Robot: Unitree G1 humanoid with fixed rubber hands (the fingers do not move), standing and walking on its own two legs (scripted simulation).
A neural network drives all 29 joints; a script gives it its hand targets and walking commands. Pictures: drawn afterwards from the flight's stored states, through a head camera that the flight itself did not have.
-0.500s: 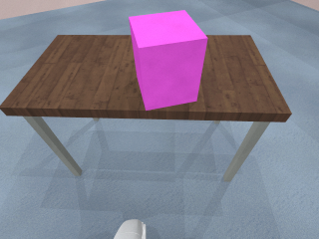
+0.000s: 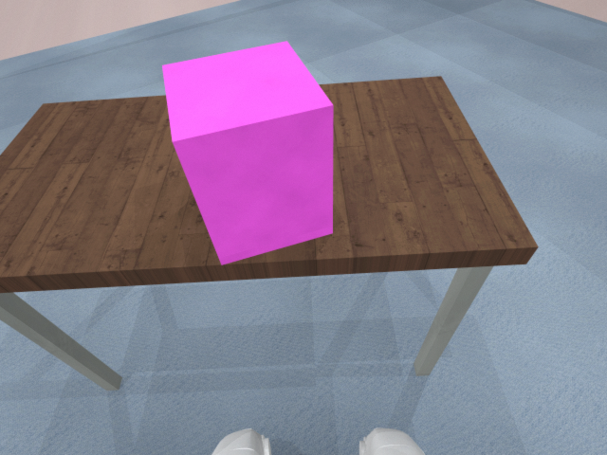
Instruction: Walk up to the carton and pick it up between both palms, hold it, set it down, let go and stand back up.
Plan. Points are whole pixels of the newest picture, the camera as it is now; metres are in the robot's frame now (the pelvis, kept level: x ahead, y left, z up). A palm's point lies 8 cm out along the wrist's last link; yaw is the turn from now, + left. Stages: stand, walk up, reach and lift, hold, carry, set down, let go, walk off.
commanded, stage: walk up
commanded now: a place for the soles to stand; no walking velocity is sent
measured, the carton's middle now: (253, 155) +0.54 +0.09 +0.10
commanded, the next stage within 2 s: none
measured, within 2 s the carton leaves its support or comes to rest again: neither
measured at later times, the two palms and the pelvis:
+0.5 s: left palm out of the picture +0.09 +0.27 -0.10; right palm (453, 355) +0.26 -0.21 -0.09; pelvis +0.08 +0.01 +0.02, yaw +4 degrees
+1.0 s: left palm (116, 390) +0.22 +0.29 -0.06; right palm (464, 373) +0.23 -0.21 -0.07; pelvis +0.11 +0.04 +0.04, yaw +1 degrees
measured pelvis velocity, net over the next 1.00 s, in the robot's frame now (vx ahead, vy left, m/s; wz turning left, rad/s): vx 0.11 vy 0.04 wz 0.01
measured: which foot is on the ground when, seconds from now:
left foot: up 0.00-0.34, down 0.36-1.00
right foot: down 0.00-1.00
